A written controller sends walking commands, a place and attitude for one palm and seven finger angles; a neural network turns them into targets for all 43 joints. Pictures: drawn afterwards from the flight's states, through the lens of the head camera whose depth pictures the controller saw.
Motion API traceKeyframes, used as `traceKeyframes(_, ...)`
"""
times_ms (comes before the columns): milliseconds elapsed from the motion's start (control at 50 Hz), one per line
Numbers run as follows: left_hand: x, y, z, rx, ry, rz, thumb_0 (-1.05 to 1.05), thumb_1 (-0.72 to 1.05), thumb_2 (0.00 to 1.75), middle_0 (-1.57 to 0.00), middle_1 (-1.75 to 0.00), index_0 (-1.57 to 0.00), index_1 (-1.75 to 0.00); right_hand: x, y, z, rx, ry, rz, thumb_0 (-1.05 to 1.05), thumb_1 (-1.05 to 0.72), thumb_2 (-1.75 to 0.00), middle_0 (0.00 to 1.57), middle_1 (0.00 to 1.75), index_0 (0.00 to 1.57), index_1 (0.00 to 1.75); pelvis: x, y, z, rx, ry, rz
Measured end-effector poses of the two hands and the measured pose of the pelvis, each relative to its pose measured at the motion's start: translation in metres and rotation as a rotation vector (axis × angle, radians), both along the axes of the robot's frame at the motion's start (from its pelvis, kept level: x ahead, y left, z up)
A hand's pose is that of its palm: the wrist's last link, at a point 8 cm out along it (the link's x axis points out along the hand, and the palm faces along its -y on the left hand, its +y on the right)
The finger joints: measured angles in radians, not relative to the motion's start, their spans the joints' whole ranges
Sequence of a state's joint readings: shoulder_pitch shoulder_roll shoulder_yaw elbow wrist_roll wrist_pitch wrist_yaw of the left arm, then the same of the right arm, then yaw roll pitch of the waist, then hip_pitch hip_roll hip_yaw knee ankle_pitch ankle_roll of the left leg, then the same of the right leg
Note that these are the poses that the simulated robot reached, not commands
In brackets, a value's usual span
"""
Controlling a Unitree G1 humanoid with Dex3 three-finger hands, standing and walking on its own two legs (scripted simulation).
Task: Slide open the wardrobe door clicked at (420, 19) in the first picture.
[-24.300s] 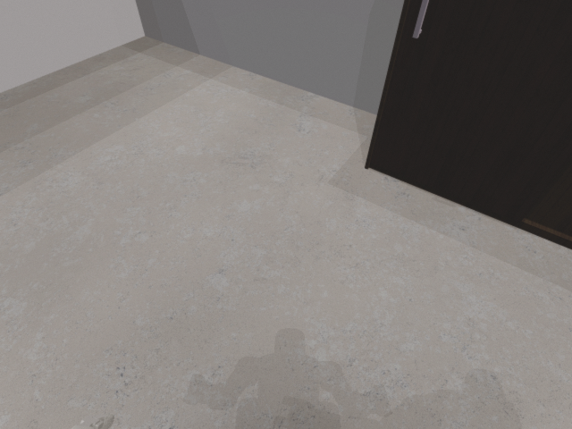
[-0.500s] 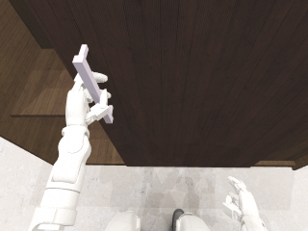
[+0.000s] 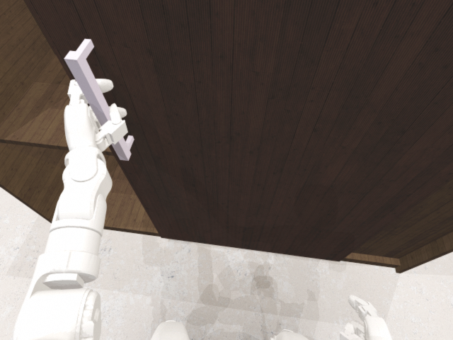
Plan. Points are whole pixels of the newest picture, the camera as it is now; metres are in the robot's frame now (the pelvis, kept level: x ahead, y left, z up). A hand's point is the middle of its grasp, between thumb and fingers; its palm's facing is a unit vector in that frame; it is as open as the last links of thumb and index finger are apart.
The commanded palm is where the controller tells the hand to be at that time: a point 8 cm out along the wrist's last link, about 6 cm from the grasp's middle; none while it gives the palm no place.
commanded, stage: step sideways, sliding the door along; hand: left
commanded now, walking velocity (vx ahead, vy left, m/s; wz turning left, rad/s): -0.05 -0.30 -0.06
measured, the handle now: (108, 109) +0.45 +0.28 +0.10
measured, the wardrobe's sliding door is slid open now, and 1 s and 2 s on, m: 0.48 0.48 0.48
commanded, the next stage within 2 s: stop walking and hold the door there in 0.06 s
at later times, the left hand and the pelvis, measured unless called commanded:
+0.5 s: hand (119, 124) +0.42 +0.24 +0.11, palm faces +0.50 -0.83 -0.23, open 6.3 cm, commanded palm +0.37 +0.26 +0.11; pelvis +0.05 -0.05 +0.01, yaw -1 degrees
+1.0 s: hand (119, 125) +0.41 +0.24 +0.11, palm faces +0.46 -0.86 -0.21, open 6.1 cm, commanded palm +0.37 +0.24 +0.11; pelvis +0.04 -0.03 +0.02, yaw -6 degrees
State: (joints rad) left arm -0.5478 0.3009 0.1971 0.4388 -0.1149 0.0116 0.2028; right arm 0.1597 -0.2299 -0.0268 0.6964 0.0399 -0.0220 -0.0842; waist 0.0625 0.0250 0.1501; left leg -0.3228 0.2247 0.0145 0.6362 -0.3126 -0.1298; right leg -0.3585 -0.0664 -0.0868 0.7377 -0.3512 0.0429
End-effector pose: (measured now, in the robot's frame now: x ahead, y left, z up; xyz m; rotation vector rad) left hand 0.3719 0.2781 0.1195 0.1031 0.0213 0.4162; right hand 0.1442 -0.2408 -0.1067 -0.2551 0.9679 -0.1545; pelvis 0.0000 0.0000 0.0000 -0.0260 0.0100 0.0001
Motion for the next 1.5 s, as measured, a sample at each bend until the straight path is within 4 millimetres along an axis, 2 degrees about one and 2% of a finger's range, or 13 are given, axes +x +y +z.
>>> traceKeyframes(140,0.000,-0.005,-0.001,0.013,-0.008,0.081,0.01,0.78,0.88,-0.37,-1.30,-0.06,-1.40,0.031,-0.028,-0.004,0.038,-0.027,0.053,0.01,-0.90,-0.90,0.20,0.30,0.20,0.30,0.012,-0.033,-0.003,-0.007,-0.023,0.036)
traceKeyframes(260,0.000,0.003,0.000,0.120,0.002,0.025,-0.02,0.71,0.88,-0.40,-1.32,-0.17,-1.40,0.053,-0.035,0.011,-0.017,-0.051,0.042,0.01,-0.90,-0.90,0.20,0.30,0.20,0.30,0.028,-0.029,0.005,0.007,0.027,0.027)
traceKeyframes(360,-0.001,0.003,0.001,0.117,0.024,0.053,-0.02,0.70,0.85,-0.41,-1.34,-0.25,-1.40,0.064,-0.027,0.022,0.034,-0.116,0.037,0.01,-0.90,-0.90,0.20,0.30,0.20,0.30,0.040,-0.035,0.012,0.005,0.004,-0.003)
traceKeyframes(440,-0.001,-0.001,0.002,0.110,0.039,0.104,-0.02,0.70,0.86,-0.40,-1.31,-0.24,-1.40,0.073,-0.021,0.020,0.098,-0.151,0.068,0.01,-0.90,-0.90,0.20,0.30,0.20,0.30,0.050,-0.047,0.010,0.019,-0.014,-0.012)
traceKeyframes(540,-0.001,-0.002,0.003,0.115,0.051,0.126,-0.03,0.69,0.86,-0.40,-1.29,-0.23,-1.40,0.079,-0.028,0.021,0.087,-0.162,0.051,0.01,-0.90,-0.90,0.21,0.30,0.21,0.30,0.051,-0.050,0.012,0.049,0.002,-0.020)
traceKeyframes(700,-0.001,0.002,0.001,0.111,0.016,0.073,-0.02,0.69,0.85,-0.41,-1.32,-0.28,-1.40,0.063,-0.044,0.033,-0.037,-0.166,-0.021,0.01,-0.90,-0.90,0.20,0.30,0.20,0.30,0.046,-0.030,0.008,0.025,-0.013,-0.036)
traceKeyframes(820,-0.003,0.001,0.003,0.081,0.041,0.063,-0.01,0.73,0.83,-0.34,-1.30,-0.26,-1.40,0.042,-0.030,0.045,-0.005,-0.175,-0.017,0.01,-0.90,-0.90,0.20,0.30,0.20,0.30,0.042,-0.024,0.018,0.010,-0.030,-0.065)
traceKeyframes(960,-0.003,0.000,0.004,0.079,0.057,0.072,-0.01,0.75,0.82,-0.32,-1.27,-0.23,-1.40,0.016,-0.022,0.036,0.049,-0.148,-0.017,0.01,-0.90,-0.90,0.21,0.30,0.20,0.30,0.038,-0.032,0.017,0.018,-0.031,-0.097)
traceKeyframes(1080,-0.004,-0.002,0.004,0.082,0.060,0.093,-0.01,0.75,0.82,-0.33,-1.24,-0.21,-1.40,-0.001,-0.038,0.030,0.020,-0.126,-0.081,0.01,-0.90,-0.90,0.21,0.30,0.21,0.30,0.030,-0.035,0.016,0.016,-0.015,-0.107)
traceKeyframes(1200,-0.004,-0.001,0.005,0.079,0.066,0.077,-0.01,0.75,0.81,-0.32,-1.24,-0.22,-1.40,-0.019,-0.059,0.037,-0.054,-0.122,-0.137,0.01,-0.90,-0.90,0.21,0.30,0.21,0.30,0.021,-0.031,0.016,0.020,-0.017,-0.110)
traceKeyframes(1280,-0.004,0.000,0.005,0.074,0.070,0.063,-0.01,0.75,0.81,-0.31,-1.23,-0.23,-1.40,-0.028,-0.065,0.042,-0.088,-0.120,-0.155,0.01,-0.90,-0.90,0.20,0.30,0.20,0.30,0.018,-0.027,0.017,0.020,-0.019,-0.112)
traceKeyframes(1380,-0.004,0.001,0.005,0.076,0.072,0.047,-0.01,0.75,0.81,-0.31,-1.23,-0.24,-1.40,-0.037,-0.061,0.042,-0.094,-0.110,-0.161,0.01,-0.90,-0.90,0.20,0.30,0.20,0.30,0.015,-0.021,0.017,0.020,-0.019,-0.113)
traceKeyframes(1500,-0.004,0.002,0.005,0.079,0.072,0.034,-0.01,0.75,0.80,-0.32,-1.23,-0.26,-1.40,-0.039,-0.046,0.035,-0.062,-0.096,-0.157,0.01,-0.90,-0.90,0.20,0.30,0.20,0.30,0.015,-0.016,0.018,0.020,-0.019,-0.117)
